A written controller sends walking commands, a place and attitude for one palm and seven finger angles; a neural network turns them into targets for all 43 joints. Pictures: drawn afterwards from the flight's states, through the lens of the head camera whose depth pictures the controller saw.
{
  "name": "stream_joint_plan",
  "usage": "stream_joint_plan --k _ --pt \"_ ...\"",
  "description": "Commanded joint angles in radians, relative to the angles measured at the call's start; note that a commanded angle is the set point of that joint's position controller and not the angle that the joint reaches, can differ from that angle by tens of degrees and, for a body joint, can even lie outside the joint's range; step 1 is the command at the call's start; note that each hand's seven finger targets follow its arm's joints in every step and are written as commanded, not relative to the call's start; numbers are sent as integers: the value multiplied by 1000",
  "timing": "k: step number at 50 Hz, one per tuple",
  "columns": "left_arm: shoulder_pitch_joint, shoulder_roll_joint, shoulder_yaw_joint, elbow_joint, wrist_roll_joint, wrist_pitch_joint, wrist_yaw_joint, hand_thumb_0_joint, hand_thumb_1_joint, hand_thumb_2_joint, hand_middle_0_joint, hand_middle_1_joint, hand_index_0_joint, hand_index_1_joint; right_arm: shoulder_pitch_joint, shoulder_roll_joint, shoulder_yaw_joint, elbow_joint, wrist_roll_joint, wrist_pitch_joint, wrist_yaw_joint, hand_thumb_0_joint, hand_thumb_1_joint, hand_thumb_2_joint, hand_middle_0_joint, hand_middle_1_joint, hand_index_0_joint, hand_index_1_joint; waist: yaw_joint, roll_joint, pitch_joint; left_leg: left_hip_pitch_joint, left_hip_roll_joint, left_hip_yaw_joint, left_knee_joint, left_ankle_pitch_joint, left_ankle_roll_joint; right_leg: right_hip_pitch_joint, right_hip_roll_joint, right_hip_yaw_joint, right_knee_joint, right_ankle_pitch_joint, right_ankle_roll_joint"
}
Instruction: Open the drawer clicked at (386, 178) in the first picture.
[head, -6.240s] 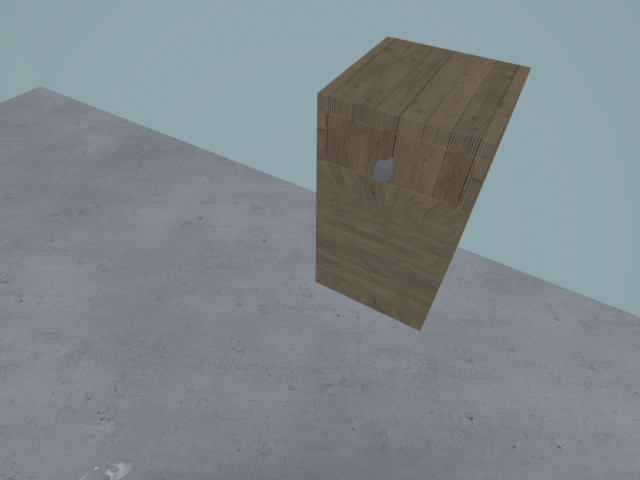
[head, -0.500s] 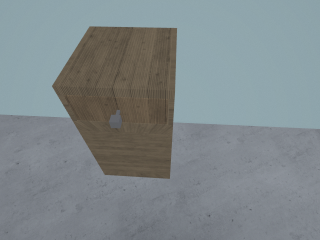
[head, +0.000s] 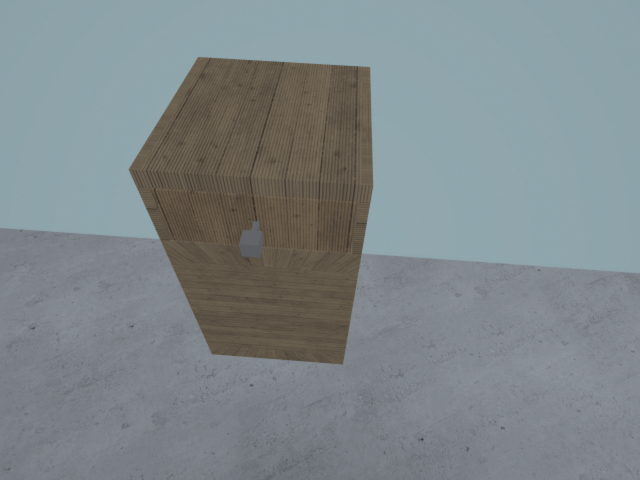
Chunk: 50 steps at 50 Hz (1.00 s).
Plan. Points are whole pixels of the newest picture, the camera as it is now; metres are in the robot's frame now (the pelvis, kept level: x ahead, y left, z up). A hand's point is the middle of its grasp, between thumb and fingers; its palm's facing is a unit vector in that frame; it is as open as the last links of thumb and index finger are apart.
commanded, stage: raise the hand with hooked fingers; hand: left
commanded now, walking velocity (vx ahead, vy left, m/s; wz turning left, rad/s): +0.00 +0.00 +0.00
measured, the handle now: (253, 236) +0.55 +0.16 -0.10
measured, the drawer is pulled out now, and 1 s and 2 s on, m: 0.00 0.00 0.00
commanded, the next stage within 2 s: move the hooked fingers above the handle in 1.90 s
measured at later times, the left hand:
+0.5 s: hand out of the picture +0.12 +0.20 -0.08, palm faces -0.11 -0.16 -0.98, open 9.0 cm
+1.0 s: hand (156, 380) +0.23 +0.22 +0.00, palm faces +0.02 -0.10 -0.99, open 12.0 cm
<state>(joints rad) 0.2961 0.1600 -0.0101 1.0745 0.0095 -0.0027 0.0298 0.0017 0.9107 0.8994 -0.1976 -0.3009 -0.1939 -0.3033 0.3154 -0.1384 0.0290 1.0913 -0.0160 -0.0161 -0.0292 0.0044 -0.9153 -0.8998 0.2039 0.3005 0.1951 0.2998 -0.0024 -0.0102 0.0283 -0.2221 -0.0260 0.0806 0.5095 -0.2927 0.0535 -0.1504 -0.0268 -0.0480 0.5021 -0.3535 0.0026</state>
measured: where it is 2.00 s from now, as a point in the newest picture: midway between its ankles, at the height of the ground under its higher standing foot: outside the picture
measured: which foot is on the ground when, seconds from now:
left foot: down 0.00-1.00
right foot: down 0.00-1.00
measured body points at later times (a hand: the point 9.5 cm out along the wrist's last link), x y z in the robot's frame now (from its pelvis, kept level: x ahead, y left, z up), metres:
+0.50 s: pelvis -0.04 -0.04 -0.04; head +0.00 -0.04 +0.41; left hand +0.12 +0.20 -0.03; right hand +0.23 -0.26 -0.10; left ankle -0.01 +0.08 -0.73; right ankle -0.04 -0.10 -0.74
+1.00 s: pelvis -0.01 -0.02 -0.02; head +0.03 -0.05 +0.42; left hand +0.22 +0.22 +0.06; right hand +0.15 -0.27 -0.14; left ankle -0.01 +0.09 -0.73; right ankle -0.04 -0.10 -0.74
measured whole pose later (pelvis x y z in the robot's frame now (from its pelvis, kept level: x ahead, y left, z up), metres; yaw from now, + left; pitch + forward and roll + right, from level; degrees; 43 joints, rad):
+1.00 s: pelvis -0.01 -0.02 -0.02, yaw -1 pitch +9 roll +1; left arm 0.29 0.43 0.00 -0.03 0.98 -0.10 0.33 0.00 -0.07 0.48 -0.29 -0.93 -0.29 -0.93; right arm 0.18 -0.27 -0.04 0.62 -0.06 0.11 -0.02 0.01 -0.90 -0.90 0.21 0.30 0.20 0.30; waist 0.04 0.04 -0.07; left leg -0.53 -0.01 0.05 0.73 -0.36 0.02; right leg -0.50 0.03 -0.03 0.76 -0.42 -0.05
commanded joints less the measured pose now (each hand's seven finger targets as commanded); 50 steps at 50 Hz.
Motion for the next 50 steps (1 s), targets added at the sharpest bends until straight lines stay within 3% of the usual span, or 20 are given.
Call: stream_joint_plan --k 1,2,3,4,5,8,9,12,13,16,18,20,23,28,30,33,36,41,46,50 --pt "-624 447 34 -1558 162 -175 76 0 877 890 -202 -315 -202 -315 -9 -309 -62 -440 59 -173 -27 0 -900 -900 200 300 200 300 -68 292 -446 264 55 -115 -36 608 -3 -107 8 100 34 503 -64" --pt "-178 361 44 -1283 180 -90 144 0 853 880 -203 -330 -203 -330 -64 -201 -33 -359 46 -286 -71 0 -900 -900 200 300 200 300 3 446 -432 421 114 -143 -87 789 -49 -204 24 -15 171 163 -60" --pt "-125 261 34 -1207 125 -13 196 0 830 870 -205 -345 -205 -345 -60 -191 -64 -273 48 -317 -81 0 -900 -900 200 300 200 300 -12 301 -327 268 121 -153 -117 675 -90 -268 34 -35 219 -6 -34" --pt "195 19 -106 -954 152 99 202 0 807 860 -207 -360 -207 -360 -71 -141 -61 -268 74 -318 -84 0 -900 -900 200 300 200 300 -24 186 -178 170 118 -163 -147 552 -56 -339 36 -41 239 -72 -24" --pt "1 51 -129 -1186 180 86 205 0 783 850 -208 -375 -208 -375 -116 -168 -66 -361 62 -317 -64 0 -900 -900 200 300 200 300 -9 100 -107 68 102 -163 -101 452 -48 -311 13 -25 170 -18 -24" --pt "75 180 -83 -1157 459 79 266 0 713 820 -213 -420 -213 -420 -150 -237 -73 -470 11 -279 -46 0 -900 -900 200 300 200 300 -20 3 -142 -96 29 -137 44 195 -27 -325 35 20 64 78 -61" --pt "146 180 -75 -1116 550 82 286 0 690 810 -215 -435 -215 -435 -153 -239 -79 -502 -7 -249 -34 0 -900 -900 200 300 200 300 4 -53 -182 -111 18 -121 86 216 -21 -336 48 36 73 92 -64" --pt "364 97 -117 -942 778 76 327 0 620 780 -220 -480 -220 -480 -235 -228 -99 -582 -26 -131 5 0 -900 -900 200 300 200 300 64 -313 -66 -296 7 -90 131 95 -34 -414 64 58 108 -9 -64" --pt "403 108 -87 -927 835 60 330 0 597 770 -222 -495 -222 -495 -247 -225 -107 -606 -20 -89 21 0 -900 -900 200 300 200 300 99 -305 -79 -327 0 -80 128 86 -39 -380 61 90 111 11 -75" --pt "312 232 -5 -1062 965 -3 361 0 527 740 -227 -540 -227 -540 -327 -217 -92 -691 -17 -8 46 0 -900 -900 200 300 200 300 151 -183 -169 -355 -22 -52 161 68 -39 -340 43 139 153 40 -82" --pt "194 329 70 -1172 1034 -27 404 0 480 720 -230 -570 -230 -570 -333 -204 -89 -716 -27 27 48 0 -900 -900 200 300 200 300 158 -56 -221 -346 -34 -50 193 65 -35 -346 45 171 175 48 -85" --pt "74 369 102 -1250 1081 -38 456 0 433 700 -233 -600 -233 -600 -319 -186 -86 -738 -47 52 40 0 -900 -900 200 300 200 300 139 75 -305 -296 -40 -50 238 68 -27 -383 46 196 201 47 -85" --pt "-243 437 124 -1411 1101 -92 512 0 363 670 -238 -645 -238 -645 -320 -176 -84 -720 -68 71 25 0 -900 -900 200 300 200 300 57 101 -384 -238 -38 -85 351 68 -15 -501 38 255 221 15 -80" --pt "-275 381 55 -1362 1036 -171 500 0 247 620 -247 -720 -247 -720 -320 -183 -80 -690 -74 46 13 0 -900 -900 200 300 200 300 -11 77 -350 -266 -36 -108 441 26 -3 -571 30 273 205 11 -69" --pt "-245 378 51 -1288 1018 -145 472 0 200 600 -250 -750 -250 -750 -322 -186 -77 -682 -68 51 14 0 -900 -900 200 300 200 300 -3 44 -338 -312 -34 -101 413 25 -1 -507 29 240 201 66 -54" --pt "-136 378 59 -1140 982 -19 403 0 130 570 -255 -795 -255 -795 -331 -193 -66 -685 -42 77 11 0 -900 -900 200 300 200 300 26 -43 -320 -361 -32 -88 332 46 -6 -364 28 223 163 167 -36" --pt "-67 437 95 -1169 955 60 320 0 60 540 -260 -840 -260 -840 -335 -195 -49 -701 -18 99 2 0 -900 -900 200 300 200 300 84 -117 -400 -357 -35 -75 250 111 -18 -149 6 231 162 390 -9" --pt "-28 452 129 -1250 946 1 269 0 -57 490 -268 -915 -268 -915 -333 -191 -43 -678 -26 83 -4 0 -900 -900 200 300 200 300 92 -60 -342 -288 -26 -75 185 172 -17 -109 7 185 165 528 -12" --pt "-144 450 160 -1333 969 -103 348 0 -173 440 -277 -990 -277 -990 -298 -190 -73 -659 -47 69 -1 0 -900 -900 200 300 200 300 70 34 -350 -205 -30 -81 183 199 -8 -183 22 152 147 420 -36" --pt "-205 435 160 -1293 979 -94 404 0 -267 400 -283 -1050 -283 -1050 -270 -202 -100 -644 -41 75 10 0 -900 -900 200 300 200 300 53 36 -374 -153 -22 -83 189 224 -9 -246 38 101 159 355 -43"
